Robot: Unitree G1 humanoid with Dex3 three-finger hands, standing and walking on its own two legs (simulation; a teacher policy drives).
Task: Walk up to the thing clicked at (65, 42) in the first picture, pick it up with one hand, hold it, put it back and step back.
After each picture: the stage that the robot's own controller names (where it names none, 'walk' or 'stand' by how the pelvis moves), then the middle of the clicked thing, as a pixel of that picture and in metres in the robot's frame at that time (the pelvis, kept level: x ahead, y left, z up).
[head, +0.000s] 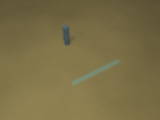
stand; (66, 35) +1.45 +0.21 -0.66
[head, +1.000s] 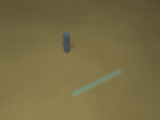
walk; (66, 42) +1.34 +0.17 -0.64
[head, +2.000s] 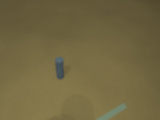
walk; (59, 68) +0.92 +0.19 -0.64
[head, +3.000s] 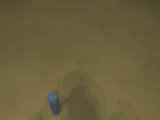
walk; (54, 104) +0.59 +0.22 -0.64
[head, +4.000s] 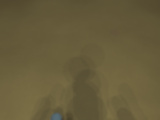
stand; out of the picture +0.43 +0.20 -0.64
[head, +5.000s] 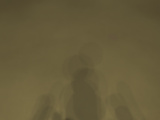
stand; out of the picture +0.41 +0.21 -0.66
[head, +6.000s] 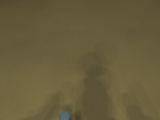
walk; out of the picture +0.42 +0.16 -0.61
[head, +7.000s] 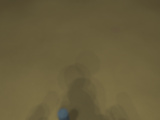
walk; out of the picture +0.47 +0.15 -0.61
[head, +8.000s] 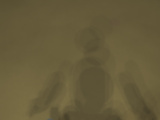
walk; out of the picture +0.32 +0.25 -0.63
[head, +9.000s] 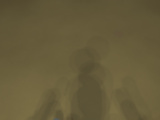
walk; out of the picture +0.39 +0.20 -0.64
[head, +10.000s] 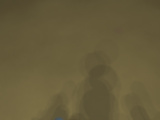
walk; out of the picture +0.40 +0.22 -0.63
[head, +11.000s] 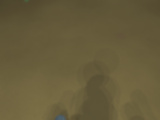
walk; out of the picture +0.44 +0.22 -0.64
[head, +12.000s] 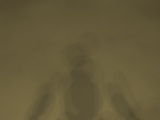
stand; out of the picture +0.31 +0.20 -0.66
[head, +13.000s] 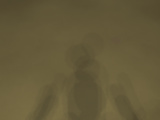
stand; out of the picture +0.32 +0.21 -0.66
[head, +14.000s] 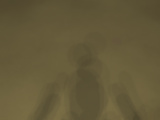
stand; out of the picture +0.30 +0.21 -0.66
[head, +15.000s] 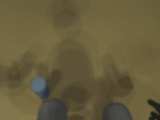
go down; (41, 89) +0.36 +0.21 -0.38
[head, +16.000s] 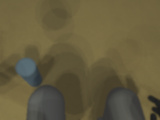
go down; (31, 74) +0.38 +0.23 -0.27
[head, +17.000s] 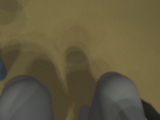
close in; out of the picture +0.37 +0.26 -0.17
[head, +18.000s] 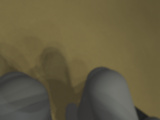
close; out of the picture +0.37 +0.27 -0.15
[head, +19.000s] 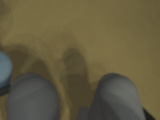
lift; out of the picture +0.32 +0.25 -0.11
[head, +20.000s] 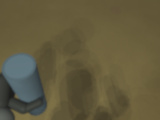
lift; (30, 90) +0.31 +0.17 +0.05
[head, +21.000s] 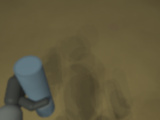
hold; (38, 91) +0.32 +0.16 +0.03
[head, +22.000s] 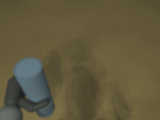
hold; (38, 92) +0.31 +0.16 +0.04
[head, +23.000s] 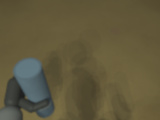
crouch; (38, 92) +0.31 +0.16 +0.04
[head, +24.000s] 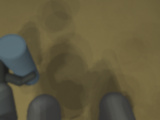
crouch; (22, 65) +0.39 +0.20 -0.06
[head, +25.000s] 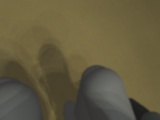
lower; out of the picture +0.38 +0.28 -0.16
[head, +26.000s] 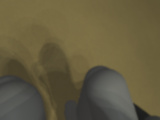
lower; out of the picture +0.37 +0.28 -0.16
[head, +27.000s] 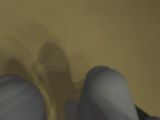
lower; out of the picture +0.37 +0.28 -0.16
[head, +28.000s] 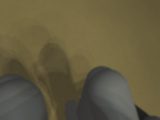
lower; out of the picture +0.36 +0.27 -0.16
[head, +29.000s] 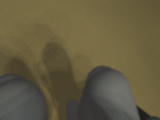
loosen; out of the picture +0.36 +0.28 -0.16
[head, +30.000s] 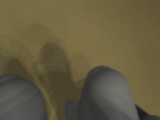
withdraw; out of the picture +0.35 +0.27 -0.16
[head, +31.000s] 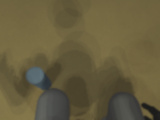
walk; (40, 80) +0.37 +0.22 -0.33
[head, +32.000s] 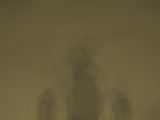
stand; out of the picture +0.30 +0.20 -0.59
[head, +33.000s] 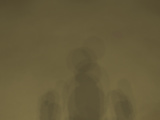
stand; out of the picture +0.31 +0.21 -0.60
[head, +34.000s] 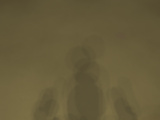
stand; out of the picture +0.32 +0.20 -0.61
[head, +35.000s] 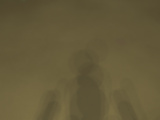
stand; out of the picture +0.32 +0.19 -0.66
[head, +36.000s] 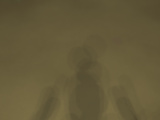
stand; out of the picture +0.30 +0.21 -0.66
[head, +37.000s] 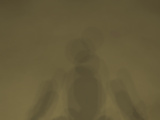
walk; out of the picture +0.31 +0.21 -0.65
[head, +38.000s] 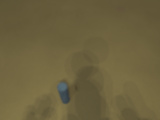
walk; (64, 93) +0.57 +0.18 -0.63
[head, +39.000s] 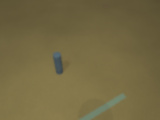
stand; (58, 63) +0.95 +0.25 -0.63
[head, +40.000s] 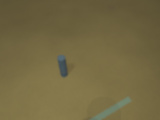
stand; (62, 66) +0.94 +0.21 -0.64
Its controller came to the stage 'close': yes
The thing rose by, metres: 0.67
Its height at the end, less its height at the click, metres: +0.00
